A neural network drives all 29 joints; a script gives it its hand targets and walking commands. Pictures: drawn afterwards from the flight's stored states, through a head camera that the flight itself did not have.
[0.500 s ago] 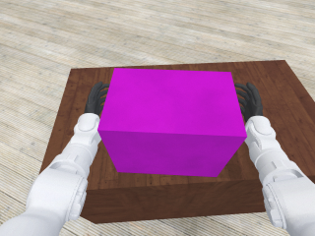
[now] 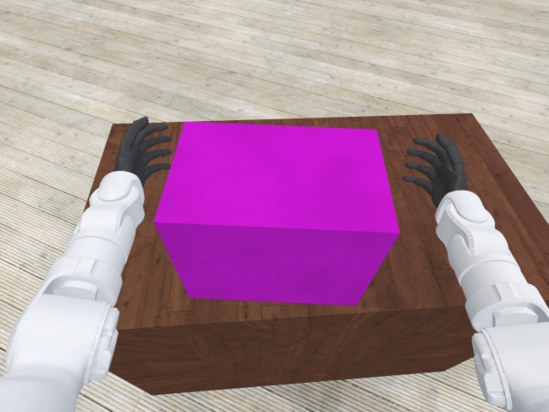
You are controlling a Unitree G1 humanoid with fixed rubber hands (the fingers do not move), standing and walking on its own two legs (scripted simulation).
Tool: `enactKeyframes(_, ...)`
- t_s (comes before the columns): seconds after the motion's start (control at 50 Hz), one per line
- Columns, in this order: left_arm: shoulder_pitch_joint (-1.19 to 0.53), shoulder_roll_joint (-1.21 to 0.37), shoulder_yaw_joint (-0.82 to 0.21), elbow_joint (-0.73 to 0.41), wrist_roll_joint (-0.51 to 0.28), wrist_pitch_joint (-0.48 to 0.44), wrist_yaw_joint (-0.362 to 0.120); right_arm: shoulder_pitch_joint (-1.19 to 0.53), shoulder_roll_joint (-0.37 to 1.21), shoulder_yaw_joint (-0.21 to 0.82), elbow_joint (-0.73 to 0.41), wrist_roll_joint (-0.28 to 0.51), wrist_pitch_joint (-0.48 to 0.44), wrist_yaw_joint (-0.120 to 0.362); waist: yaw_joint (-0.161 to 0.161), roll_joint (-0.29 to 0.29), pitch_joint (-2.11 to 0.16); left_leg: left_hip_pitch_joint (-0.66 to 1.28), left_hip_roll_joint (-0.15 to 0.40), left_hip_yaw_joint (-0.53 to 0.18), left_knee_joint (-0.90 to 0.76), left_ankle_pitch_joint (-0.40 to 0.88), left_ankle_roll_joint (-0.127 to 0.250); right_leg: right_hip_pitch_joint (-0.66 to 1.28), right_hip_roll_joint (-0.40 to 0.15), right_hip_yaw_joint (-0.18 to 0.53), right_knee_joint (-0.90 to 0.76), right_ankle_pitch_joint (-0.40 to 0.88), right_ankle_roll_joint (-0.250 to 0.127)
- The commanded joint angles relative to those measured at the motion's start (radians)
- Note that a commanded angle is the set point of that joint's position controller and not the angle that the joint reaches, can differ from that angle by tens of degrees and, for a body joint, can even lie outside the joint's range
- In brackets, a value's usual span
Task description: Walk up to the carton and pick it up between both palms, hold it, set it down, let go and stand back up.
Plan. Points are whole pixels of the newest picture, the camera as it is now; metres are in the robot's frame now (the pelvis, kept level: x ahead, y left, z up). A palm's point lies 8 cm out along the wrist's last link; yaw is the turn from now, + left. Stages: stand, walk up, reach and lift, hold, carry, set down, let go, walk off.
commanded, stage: set down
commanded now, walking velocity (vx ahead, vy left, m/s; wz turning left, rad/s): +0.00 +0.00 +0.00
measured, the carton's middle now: (276, 219) +0.42 -0.03 +0.02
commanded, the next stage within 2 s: none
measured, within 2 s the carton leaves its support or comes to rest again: neither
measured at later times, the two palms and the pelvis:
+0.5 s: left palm (93, 173) +0.43 +0.21 +0.13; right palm (454, 189) +0.37 -0.28 +0.12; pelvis +0.01 +0.02 +0.01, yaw +0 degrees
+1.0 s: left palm (95, 229) +0.37 +0.22 +0.09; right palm (464, 252) +0.29 -0.27 +0.08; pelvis +0.02 +0.02 +0.02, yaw -1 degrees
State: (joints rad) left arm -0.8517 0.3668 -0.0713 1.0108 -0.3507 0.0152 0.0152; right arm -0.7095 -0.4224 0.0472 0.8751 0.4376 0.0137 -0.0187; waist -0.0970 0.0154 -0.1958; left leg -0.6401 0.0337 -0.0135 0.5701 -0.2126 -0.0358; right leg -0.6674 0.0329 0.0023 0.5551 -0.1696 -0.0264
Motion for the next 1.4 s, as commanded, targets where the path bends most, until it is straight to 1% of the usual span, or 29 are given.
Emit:
enactKeyframes(0.0, -0.516, 0.226, 0.031, -0.188, -0.031, 0.02, 0.0, -0.476, -0.215, -0.074, -0.209, -0.002, 0.027, -0.001, -0.028, -0.044, -0.581, 0.315, -0.077, 0.02, -0.042, 0.086, 0.044, 0.405, -0.011, 0.005, -0.093, 0.152, 0.042)
enactKeyframes(0.04, -0.558, 0.246, 0.04, -0.245, -0.033, 0.041, 0.005, -0.498, -0.239, -0.081, -0.246, 0.012, 0.04, 0.005, -0.021, -0.016, -0.61, 0.353, -0.078, 0.013, -0.045, 0.121, 0.036, 0.423, -0.006, 0.003, -0.097, 0.176, 0.04)
enactKeyframes(0.06, -0.508, 0.235, 0.049, -0.13, -0.034, 0.048, 0.001, -0.462, -0.202, -0.064, -0.175, -0.01, 0.054, 0.011, -0.015, -0.05, -0.523, 0.312, -0.075, 0.005, -0.042, 0.094, 0.05, 0.403, -0.014, 0.01, -0.085, 0.154, 0.038)
enactKeyframes(0.14, -0.483, 0.239, 0.022, -0.047, -0.057, 0.058, -0.021, -0.488, -0.183, -0.039, -0.177, 0.002, 0.088, 0.022, -0.002, -0.086, -0.41, 0.295, -0.071, 0.004, -0.057, 0.034, 0.066, 0.387, -0.028, 0.032, -0.134, 0.022, 0.026)
enactKeyframes(0.2, -0.543, 0.254, 0.031, -0.235, -0.043, 0.043, -0.008, -0.476, -0.219, -0.047, -0.219, 0.023, 0.064, 0.026, 0.005, 0.017, -0.556, 0.372, -0.07, 0.008, -0.061, 0.156, 0.035, 0.44, -0.013, 0.018, -0.091, 0.227, 0.03)
enactKeyframes(0.22, -0.494, 0.222, 0.029, -0.167, -0.032, 0.047, -0.008, -0.435, -0.203, -0.04, -0.134, 0.021, 0.057, 0.031, -0.016, 0.019, -0.489, 0.361, -0.068, 0.001, -0.057, 0.161, 0.032, 0.409, -0.012, 0.016, -0.095, 0.243, 0.028)
enactKeyframes(0.24, -0.52, 0.252, 0.043, -0.228, -0.038, 0.055, -0.009, -0.469, -0.238, -0.05, -0.198, 0.024, 0.056, 0.033, 0.024, 0.024, -0.534, 0.4, -0.065, 0.012, -0.063, 0.19, 0.022, 0.409, -0.006, 0.009, -0.104, 0.257, 0.031)
enactKeyframes(0.3, -0.454, 0.249, 0.062, -0.257, -0.021, 0.101, -0.018, -0.431, -0.274, -0.067, -0.21, 0.026, 0.062, 0.024, -0.004, -0.017, -0.51, 0.408, -0.066, 0.006, -0.077, 0.227, 0.015, 0.486, -0.004, 0.019, -0.105, 0.385, 0.047)
enactKeyframes(0.36, -0.449, 0.237, 0.051, -0.213, -0.025, 0.106, -0.02, -0.422, -0.269, -0.105, -0.18, -0.001, 0.08, 0.034, -0.001, -0.041, -0.37, 0.429, -0.05, 0.003, -0.112, 0.125, 0.028, 0.377, 0.01, -0.012, -0.149, 0.15, 0.034)
enactKeyframes(0.44, -0.272, 0.191, 0.089, -0.371, 0.025, 0.135, -0.012, -0.234, -0.305, -0.123, -0.243, 0.006, 0.048, 0.05, -0.023, -0.011, -0.421, 0.553, -0.047, -0.001, -0.106, 0.248, -0.001, 0.455, 0.024, -0.03, -0.165, 0.292, 0.026)
enactKeyframes(0.46, -0.34, 0.223, 0.099, -0.52, 0.023, 0.149, -0.012, -0.268, -0.317, -0.126, -0.367, 0.03, 0.039, 0.048, 0.0, 0.022, -0.514, 0.598, -0.046, 0.004, -0.116, 0.319, -0.005, 0.507, 0.03, -0.032, -0.161, 0.356, 0.031)
enactKeyframes(0.48, -0.217, 0.187, 0.099, -0.476, 0.05, 0.171, -0.013, -0.168, -0.312, -0.113, -0.328, 0.028, 0.043, 0.047, -0.021, -0.02, -0.445, 0.598, -0.042, 0.0, -0.12, 0.316, -0.003, 0.527, 0.035, -0.026, -0.166, 0.374, 0.033)
enactKeyframes(0.58, -0.15, 0.179, 0.12, -0.604, 0.045, 0.191, -0.004, -0.092, -0.286, -0.175, -0.443, -0.006, 0.062, 0.048, -0.02, -0.013, -0.312, 0.559, -0.051, 0.007, -0.167, 0.163, 0.0, 0.503, 0.034, -0.049, -0.192, 0.182, 0.029)
enactKeyframes(0.66, -0.048, 0.168, 0.137, -0.741, 0.057, 0.171, 0.008, 0.035, -0.239, -0.174, -0.591, 0.004, 0.05, 0.066, 0.027, 0.036, -0.302, 0.565, -0.053, 0.017, -0.184, 0.19, 0.003, 0.55, 0.022, -0.03, -0.198, 0.221, 0.016)
enactKeyframes(0.84, 0.093, 0.148, 0.156, -0.73, 0.066, 0.134, 0.01, 0.194, -0.228, -0.205, -0.621, -0.043, 0.04, 0.059, 0.015, -0.023, -0.189, 0.496, -0.058, 0.024, -0.195, 0.14, 0.02, 0.567, 0.014, 0.001, -0.187, 0.221, 0.015)
enactKeyframes(0.86, 0.198, 0.12, 0.167, -0.761, 0.082, 0.126, 0.005, 0.268, -0.213, -0.179, -0.672, -0.021, 0.019, 0.058, 0.046, -0.014, -0.209, 0.53, -0.057, 0.019, -0.187, 0.224, 0.02, 0.612, 0.015, 0.013, -0.186, 0.301, 0.013)
enactKeyframes(0.92, 0.13, 0.151, 0.176, -0.728, 0.068, 0.119, -0.004, 0.158, -0.242, -0.198, -0.684, -0.048, 0.015, 0.053, 0.033, -0.064, -0.194, 0.491, -0.06, 0.018, -0.201, 0.178, 0.024, 0.591, 0.015, 0.013, -0.184, 0.262, 0.024)
enactKeyframes(0.94, 0.284, 0.103, 0.148, -0.686, 0.074, 0.121, -0.012, 0.335, -0.211, -0.179, -0.646, -0.056, 0.018, 0.051, -0.001, -0.11, -0.116, 0.508, -0.058, 0.012, -0.211, 0.164, 0.034, 0.615, 0.017, 0.002, -0.201, 0.255, 0.027)
enactKeyframes(0.98, 0.355, 0.104, 0.165, -0.767, 0.091, 0.093, -0.02, 0.397, -0.18, -0.185, -0.718, -0.064, 0.001, 0.044, 0.044, -0.084, -0.14, 0.548, -0.054, 0.012, -0.221, 0.189, 0.028, 0.633, 0.012, 0.007, -0.207, 0.257, 0.017)
enactKeyframes(1.0, 0.313, 0.099, 0.149, -0.787, 0.075, 0.09, -0.018, 0.382, -0.187, -0.202, -0.708, -0.07, -0.005, 0.041, 0.017, -0.058, -0.131, 0.545, -0.06, 0.012, -0.221, 0.209, 0.023, 0.603, 0.012, 0.004, -0.211, 0.279, 0.021)
enactKeyframes(1.02, 0.294, 0.11, 0.162, -0.731, 0.083, 0.091, -0.023, 0.34, -0.177, -0.174, -0.726, -0.064, 0.003, 0.04, 0.043, -0.059, -0.107, 0.513, -0.059, 0.011, -0.218, 0.192, 0.029, 0.626, 0.009, 0.021, -0.204, 0.258, 0.015)
enactKeyframes(1.14, 0.309, 0.119, 0.151, -0.767, 0.068, 0.036, -0.018, 0.38, -0.155, -0.187, -0.793, -0.088, -0.012, 0.036, 0.039, -0.081, -0.093, 0.464, -0.061, 0.022, -0.236, 0.111, 0.042, 0.626, -0.001, 0.034, -0.202, 0.188, 0.013)
enactKeyframes(1.2, 0.365, 0.103, 0.155, -0.819, 0.066, 0.011, -0.006, 0.456, -0.132, -0.215, -0.821, -0.104, -0.019, 0.031, 0.031, -0.054, -0.121, 0.484, -0.058, 0.009, -0.221, 0.092, 0.039, 0.612, -0.006, 0.034, -0.2, 0.158, 0.004)
enactKeyframes(1.22, 0.538, 0.054, 0.153, -0.811, 0.101, -0.001, -0.007, 0.622, -0.088, -0.182, -0.765, -0.093, -0.033, 0.035, 0.047, -0.039, -0.045, 0.535, -0.055, 0.002, -0.233, 0.14, 0.03, 0.616, -0.001, 0.027, -0.212, 0.195, 0.007)
enactKeyframes(1.28, 0.364, 0.101, 0.128, -0.754, 0.074, 0.001, -0.015, 0.461, -0.114, -0.201, -0.739, -0.129, -0.013, 0.026, 0.019, -0.039, -0.012, 0.448, -0.054, 0.01, -0.239, 0.05, 0.037, 0.584, -0.02, 0.043, -0.213, 0.115, 0.002)
enactKeyframes(1.32, 0.425, 0.096, 0.146, -0.784, 0.076, 0.0, -0.015, 0.513, -0.086, -0.202, -0.791, -0.121, -0.012, 0.025, 0.049, -0.051, -0.018, 0.444, -0.053, 0.013, -0.24, 0.04, 0.041, 0.607, -0.017, 0.045, -0.221, 0.097, 0.003)
enactKeyframes(1.34, 0.387, 0.091, 0.135, -0.81, 0.065, 0.0, -0.014, 0.486, -0.092, -0.213, -0.773, -0.131, -0.005, 0.022, 0.031, -0.031, -0.023, 0.442, -0.057, 0.013, -0.243, 0.041, 0.036, 0.597, -0.018, 0.049, -0.213, 0.11, 0.001)
enactKeyframes(1.36, 0.547, 0.057, 0.151, -0.783, 0.096, -0.007, -0.017, 0.64, -0.071, -0.176, -0.745, -0.112, -0.015, 0.021, 0.044, -0.029, 0.021, 0.487, -0.052, 0.002, -0.244, 0.073, 0.034, 0.617, -0.012, 0.043, -0.216, 0.128, 0.002)
enactKeyframes(1.38, 0.392, 0.104, 0.15, -0.845, 0.083, -0.013, -0.015, 0.487, -0.099, -0.217, -0.818, -0.125, -0.025, 0.017, 0.044, 0.004, -0.06, 0.466, -0.058, 0.016, -0.239, 0.078, 0.026, 0.601, -0.018, 0.047, -0.217, 0.131, 0.002)
